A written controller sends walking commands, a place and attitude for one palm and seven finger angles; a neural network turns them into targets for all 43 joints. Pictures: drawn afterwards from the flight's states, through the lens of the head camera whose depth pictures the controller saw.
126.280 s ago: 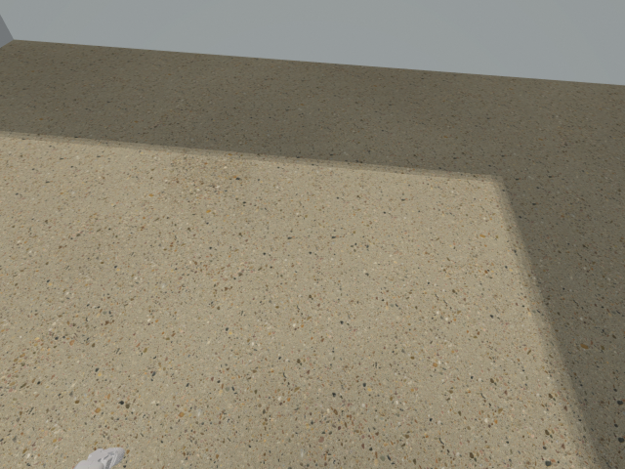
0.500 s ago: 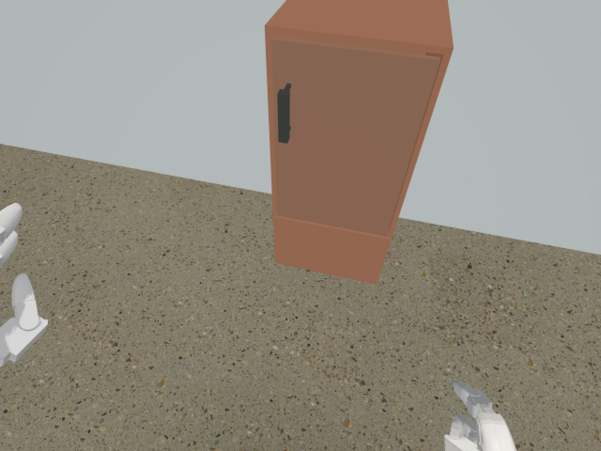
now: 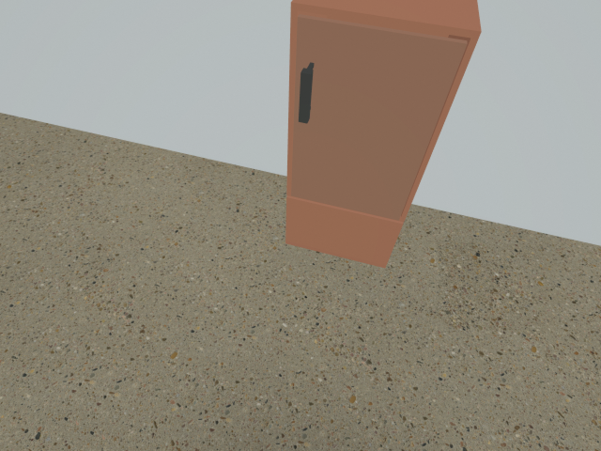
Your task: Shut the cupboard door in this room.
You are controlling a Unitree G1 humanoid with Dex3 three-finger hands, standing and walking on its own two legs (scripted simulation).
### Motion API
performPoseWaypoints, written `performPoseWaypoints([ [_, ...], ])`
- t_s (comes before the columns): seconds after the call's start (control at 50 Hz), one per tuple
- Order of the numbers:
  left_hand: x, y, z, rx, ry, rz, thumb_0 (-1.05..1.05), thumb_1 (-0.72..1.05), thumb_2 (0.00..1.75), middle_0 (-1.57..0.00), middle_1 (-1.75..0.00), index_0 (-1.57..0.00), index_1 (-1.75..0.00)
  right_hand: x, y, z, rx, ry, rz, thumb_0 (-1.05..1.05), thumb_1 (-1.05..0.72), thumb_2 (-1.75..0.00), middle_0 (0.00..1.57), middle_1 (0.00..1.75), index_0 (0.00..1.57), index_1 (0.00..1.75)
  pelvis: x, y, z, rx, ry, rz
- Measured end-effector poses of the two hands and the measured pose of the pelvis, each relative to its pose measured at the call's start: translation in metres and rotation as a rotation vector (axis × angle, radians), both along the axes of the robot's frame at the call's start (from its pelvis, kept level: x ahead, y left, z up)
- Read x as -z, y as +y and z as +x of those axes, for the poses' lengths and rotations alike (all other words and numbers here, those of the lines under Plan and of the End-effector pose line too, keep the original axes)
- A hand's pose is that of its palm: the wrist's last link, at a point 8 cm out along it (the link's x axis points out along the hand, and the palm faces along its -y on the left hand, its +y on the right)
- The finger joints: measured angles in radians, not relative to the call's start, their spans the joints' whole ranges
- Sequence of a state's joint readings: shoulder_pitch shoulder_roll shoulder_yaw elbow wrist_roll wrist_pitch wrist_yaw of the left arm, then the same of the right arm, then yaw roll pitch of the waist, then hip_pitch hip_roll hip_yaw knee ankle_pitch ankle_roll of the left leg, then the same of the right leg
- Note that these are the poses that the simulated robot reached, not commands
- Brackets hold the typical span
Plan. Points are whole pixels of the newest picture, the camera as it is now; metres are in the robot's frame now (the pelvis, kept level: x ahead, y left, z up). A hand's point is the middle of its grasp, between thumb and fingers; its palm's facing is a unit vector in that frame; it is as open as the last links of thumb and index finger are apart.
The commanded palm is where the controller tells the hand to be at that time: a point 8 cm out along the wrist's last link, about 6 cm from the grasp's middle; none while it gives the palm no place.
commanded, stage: let the arm hang, fingers relaxed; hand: left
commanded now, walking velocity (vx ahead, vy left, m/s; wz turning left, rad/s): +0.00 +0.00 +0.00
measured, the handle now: (307, 92) +0.94 +0.03 -0.03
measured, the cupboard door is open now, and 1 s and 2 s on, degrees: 0 0 0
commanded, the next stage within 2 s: look to check the result in 0.58 s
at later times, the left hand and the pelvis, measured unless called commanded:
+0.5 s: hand out of the picture -0.02 +0.16 -0.18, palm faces +0.01 -0.99 -0.16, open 7.4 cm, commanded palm none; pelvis -0.01 +0.00 +0.00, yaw -1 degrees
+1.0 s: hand out of the picture -0.02 +0.17 -0.17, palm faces -0.01 -0.98 -0.20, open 7.4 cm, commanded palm none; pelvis +0.00 -0.01 +0.00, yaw -1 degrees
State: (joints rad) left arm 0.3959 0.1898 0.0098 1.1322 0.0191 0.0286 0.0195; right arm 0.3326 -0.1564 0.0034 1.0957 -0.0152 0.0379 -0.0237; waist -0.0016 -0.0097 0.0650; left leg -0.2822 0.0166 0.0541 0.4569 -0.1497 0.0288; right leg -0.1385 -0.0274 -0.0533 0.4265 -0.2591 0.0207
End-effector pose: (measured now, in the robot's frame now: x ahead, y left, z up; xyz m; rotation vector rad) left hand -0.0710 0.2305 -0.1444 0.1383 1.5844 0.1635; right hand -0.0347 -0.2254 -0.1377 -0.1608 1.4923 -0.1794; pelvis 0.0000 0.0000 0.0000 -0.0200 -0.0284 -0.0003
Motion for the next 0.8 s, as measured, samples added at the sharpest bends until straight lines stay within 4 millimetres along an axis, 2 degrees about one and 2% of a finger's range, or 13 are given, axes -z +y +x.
performPoseWaypoints([
  [0.06,-0.004,0.001,-0.013,-0.004,0.032,0.006,0.00,0.93,0.89,-0.20,-0.30,-0.20,-0.30,0.003,0.009,-0.009,0.020,0.011,0.018,0.00,-0.91,-0.90,0.20,0.30,0.20,0.30,-0.001,0.004,-0.002,0.006,-0.004,0.003],
  [0.12,-0.005,0.001,-0.015,-0.003,0.030,0.010,0.01,0.92,0.89,-0.20,-0.30,-0.20,-0.30,0.007,0.017,-0.012,0.032,0.005,0.035,0.00,-0.91,-0.90,0.20,0.30,0.20,0.30,-0.001,0.006,-0.004,0.010,-0.006,0.006],
  [0.28,-0.001,-0.007,0.012,0.014,-0.074,0.001,0.00,0.91,0.89,-0.20,-0.30,-0.20,-0.30,0.013,0.026,-0.002,0.043,-0.062,0.062,0.00,-0.91,-0.90,0.20,0.30,0.20,0.30,0.000,0.008,-0.008,0.018,-0.011,0.013],
  [0.36,0.002,-0.014,0.029,0.026,-0.131,-0.012,0.00,0.91,0.89,-0.20,-0.30,-0.20,-0.30,0.013,0.025,0.004,0.043,-0.093,0.061,0.00,-0.91,-0.90,0.20,0.30,0.20,0.30,0.000,0.006,-0.010,0.021,-0.013,0.014],
  [0.48,0.004,-0.023,0.044,0.039,-0.176,-0.029,0.00,0.90,0.89,-0.20,-0.30,-0.20,-0.30,0.011,0.016,0.002,0.051,-0.099,0.046,0.00,-0.92,-0.90,0.20,0.30,0.20,0.30,0.000,0.002,-0.012,0.022,-0.011,0.014],
  [0.68,0.004,-0.023,0.043,0.041,-0.151,-0.024,0.00,0.90,0.89,-0.20,-0.30,-0.20,-0.30,0.008,0.006,-0.013,0.061,-0.048,0.029,0.00,-0.91,-0.90,0.20,0.30,0.20,0.30,0.000,-0.004,-0.010,0.020,-0.008,0.011],
  [0.8,0.002,-0.018,0.041,0.040,-0.121,-0.009,0.00,0.90,0.89,-0.20,-0.30,-0.20,-0.30,0.007,0.003,-0.014,0.061,-0.026,0.027,0.00,-0.91,-0.90,0.20,0.30,0.20,0.30,-0.001,-0.006,-0.007,0.020,-0.006,0.011],
])
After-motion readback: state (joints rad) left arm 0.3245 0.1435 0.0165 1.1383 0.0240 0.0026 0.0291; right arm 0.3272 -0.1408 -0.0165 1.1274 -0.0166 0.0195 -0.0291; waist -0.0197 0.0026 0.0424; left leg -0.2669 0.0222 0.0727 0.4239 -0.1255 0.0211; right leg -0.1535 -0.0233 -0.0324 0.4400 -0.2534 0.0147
